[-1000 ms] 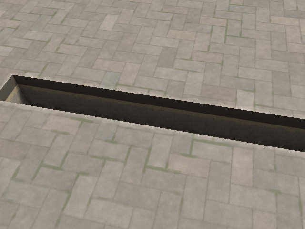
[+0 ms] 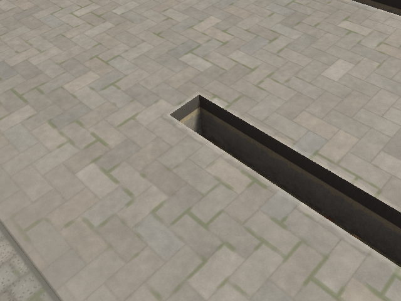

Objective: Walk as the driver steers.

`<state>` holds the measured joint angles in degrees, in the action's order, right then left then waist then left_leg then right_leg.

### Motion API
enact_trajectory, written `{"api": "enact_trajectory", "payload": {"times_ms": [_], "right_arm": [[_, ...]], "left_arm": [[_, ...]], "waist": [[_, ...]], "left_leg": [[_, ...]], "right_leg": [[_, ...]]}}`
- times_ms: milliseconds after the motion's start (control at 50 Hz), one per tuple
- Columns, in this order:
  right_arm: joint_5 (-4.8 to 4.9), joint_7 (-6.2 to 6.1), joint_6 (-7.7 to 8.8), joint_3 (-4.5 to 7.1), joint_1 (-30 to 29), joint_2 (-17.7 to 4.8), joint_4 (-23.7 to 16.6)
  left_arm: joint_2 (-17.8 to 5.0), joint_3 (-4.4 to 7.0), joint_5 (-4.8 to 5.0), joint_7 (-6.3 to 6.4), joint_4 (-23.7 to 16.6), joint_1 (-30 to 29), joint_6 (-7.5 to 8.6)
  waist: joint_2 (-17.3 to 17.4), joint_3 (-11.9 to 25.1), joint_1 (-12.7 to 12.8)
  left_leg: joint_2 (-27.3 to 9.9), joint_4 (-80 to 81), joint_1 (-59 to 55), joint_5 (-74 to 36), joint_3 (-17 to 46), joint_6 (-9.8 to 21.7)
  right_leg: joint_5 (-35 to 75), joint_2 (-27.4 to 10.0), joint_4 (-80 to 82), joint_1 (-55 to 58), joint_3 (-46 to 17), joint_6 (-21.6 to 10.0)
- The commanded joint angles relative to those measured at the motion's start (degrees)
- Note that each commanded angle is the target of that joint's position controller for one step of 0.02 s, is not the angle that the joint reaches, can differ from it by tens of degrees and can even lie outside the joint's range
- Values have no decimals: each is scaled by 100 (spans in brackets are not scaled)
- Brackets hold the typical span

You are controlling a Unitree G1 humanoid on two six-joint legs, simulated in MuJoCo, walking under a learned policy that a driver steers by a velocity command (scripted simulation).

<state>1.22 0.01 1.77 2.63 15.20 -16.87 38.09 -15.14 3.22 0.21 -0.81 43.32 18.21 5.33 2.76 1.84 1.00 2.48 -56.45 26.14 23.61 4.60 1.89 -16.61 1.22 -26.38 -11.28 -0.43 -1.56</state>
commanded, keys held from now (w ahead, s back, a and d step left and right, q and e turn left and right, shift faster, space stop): w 0.22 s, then w+e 0.78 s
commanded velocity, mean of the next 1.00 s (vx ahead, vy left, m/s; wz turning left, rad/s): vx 0.48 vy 0.00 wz -0.29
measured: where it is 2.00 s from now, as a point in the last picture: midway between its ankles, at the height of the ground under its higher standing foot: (277, 197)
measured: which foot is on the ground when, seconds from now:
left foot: up 0.00-0.30, down 0.32-0.86, up 0.88-1.00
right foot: down 0.00-0.34, up 0.36-0.84, down 0.86-1.00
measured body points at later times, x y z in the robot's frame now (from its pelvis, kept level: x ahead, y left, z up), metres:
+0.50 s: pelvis +0.24 +0.07 +0.00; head +0.27 +0.08 +0.45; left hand +0.34 +0.35 -0.12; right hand +0.35 -0.21 -0.10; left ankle +0.27 +0.16 -0.74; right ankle +0.20 -0.09 -0.65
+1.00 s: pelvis +0.51 -0.03 -0.01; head +0.55 -0.05 +0.44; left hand +0.73 +0.18 -0.10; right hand +0.52 -0.33 -0.12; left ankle +0.49 +0.15 -0.64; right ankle +0.55 -0.10 -0.74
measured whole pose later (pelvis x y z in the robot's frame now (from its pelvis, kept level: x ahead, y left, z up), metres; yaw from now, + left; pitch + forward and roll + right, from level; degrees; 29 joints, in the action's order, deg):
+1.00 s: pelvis +0.51 -0.03 -0.01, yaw -22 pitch +1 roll +0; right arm 0.5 0.2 6.0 2.5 12.1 -17.2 43.3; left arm -16.5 3.9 0.4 -1.6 37.1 13.9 1.7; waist 0.7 -4.4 0.4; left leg -2.7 -70.8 25.1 21.8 2.5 -0.1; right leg -9.3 5.7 -29.2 -20.8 0.0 -6.2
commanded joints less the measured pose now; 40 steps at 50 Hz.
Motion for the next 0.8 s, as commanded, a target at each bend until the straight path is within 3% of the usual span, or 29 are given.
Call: {"api": "enact_trajectory", "payload": {"times_ms": [20,120,200,260,280,300,320,340,360,380,400,420,440,500,580,660,740,800], "right_arm": [[-68,61,240,185,-684,-532,-580],[-67,136,289,25,-1294,-95,-672],[28,249,322,22,-1708,-135,-747],[45,287,359,107,-1627,-357,-783],[28,266,371,175,-1303,-489,-718],[11,211,363,299,-572,-693,-511],[-20,134,339,419,394,-970,-307],[-208,72,289,542,1130,-1564,-216],[-193,101,281,447,1237,-1258,-157],[-144,100,282,316,829,-876,-123],[-103,93,278,255,473,-673,-114],[-124,99,290,211,136,-509,-78],[-161,106,347,179,-105,-366,-61],[-178,96,504,218,-352,-304,97],[-205,35,552,290,-259,-468,336],[-141,-34,476,346,-17,-708,499],[-55,-58,292,403,375,-878,697],[16,-97,174,449,325,-1109,705]], "left_arm": [[-839,164,-9,68,-284,102,40],[-882,137,38,103,-117,346,-22],[-1078,174,123,93,75,670,-82],[-1167,211,174,105,179,694,-155],[-1250,236,172,116,180,617,-184],[-1227,222,161,124,177,557,-207],[-1029,140,78,129,93,514,-193],[-341,-62,9,124,-128,1003,-136],[-420,-66,148,135,-57,1107,-48],[-920,100,315,117,-142,660,-37],[-933,107,312,115,-244,255,-43],[-865,117,226,120,-273,72,-55],[-813,155,168,125,-231,118,-125],[-479,123,177,114,-148,278,-324],[-426,117,112,104,-361,-235,-330],[-278,23,100,-71,-650,-1082,-261],[-286,-6,126,-233,-1048,-1699,-268],[-509,116,88,-295,-1207,-1525,-327]], "waist": [[-955,-719,151],[-910,-640,368],[-950,-734,480],[-962,-738,234],[-976,-539,-13],[-859,-69,-428],[-717,674,-891],[678,1777,-849],[1373,2259,-825],[930,1204,-772],[663,548,-643],[369,167,-459],[472,-11,-261],[313,-248,-12],[11,-551,-51],[-159,-795,-361],[-190,-962,-548],[128,-525,-284]], "left_leg": [[-615,-371,2301,-854,14,-113],[-577,1176,1423,-1952,-470,-347],[-438,2189,721,-2272,-570,-279],[-374,2596,296,-1978,-457,-26],[-250,2725,-232,-1859,-531,86],[-123,2907,-1293,-1879,-636,244],[-548,2705,-2900,-1897,-292,445],[-2202,2834,-5142,-890,2004,1096],[-2670,3813,-4969,76,3724,1377],[-2487,3987,-4209,495,2981,1134],[-2274,4059,-3475,144,2152,991],[-2023,4235,-2786,-365,1606,911],[-1811,4431,-2293,-834,1100,829],[-1710,4852,-1689,-1673,272,894],[-1671,4983,-1799,-2440,-524,895],[-1655,5032,-2037,-2628,-1128,773],[-1871,4676,-2904,-3186,-1386,680],[-1883,3746,-3266,-5625,-1613,508]], "right_leg": [[-874,-1564,1810,1112,-2092,-970],[989,-1161,1895,698,-831,-905],[1297,-1353,1834,674,-678,-881],[2011,-1617,1546,1000,-856,-767],[2893,-1583,1147,1036,-801,-696],[3725,-1338,274,867,-570,-560],[3292,-1056,-1014,45,-396,-355],[841,-251,-3327,-2005,-23,69],[-1557,53,-4385,-2579,-752,109],[-1265,-270,-4806,-3088,-822,77],[-825,-534,-4752,-3180,-595,34],[-432,-704,-4489,-3019,-552,35],[-101,-863,-4253,-2722,-608,40],[347,-924,-4136,-2443,-606,132],[1363,-864,-3196,-2929,-734,213],[2143,-775,-1816,-2770,-201,122],[1796,-683,-1135,-3041,95,-99],[950,-221,-1054,-2293,569,-378]]}}
Velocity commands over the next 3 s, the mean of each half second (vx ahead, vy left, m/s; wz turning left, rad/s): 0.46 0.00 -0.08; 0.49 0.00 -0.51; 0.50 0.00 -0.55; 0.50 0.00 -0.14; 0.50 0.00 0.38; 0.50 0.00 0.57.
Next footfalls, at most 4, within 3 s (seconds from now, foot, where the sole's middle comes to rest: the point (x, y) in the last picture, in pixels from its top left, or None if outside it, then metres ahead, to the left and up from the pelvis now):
0.32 left None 0.31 0.16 -0.78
0.86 right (260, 286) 0.59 -0.12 -0.78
1.34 left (234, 203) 0.93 -0.05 -0.78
1.80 right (296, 224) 0.83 -0.27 -0.78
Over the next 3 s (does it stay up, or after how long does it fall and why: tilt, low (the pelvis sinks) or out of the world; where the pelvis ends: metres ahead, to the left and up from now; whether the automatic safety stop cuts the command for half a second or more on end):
stays up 1.47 -0.61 0.00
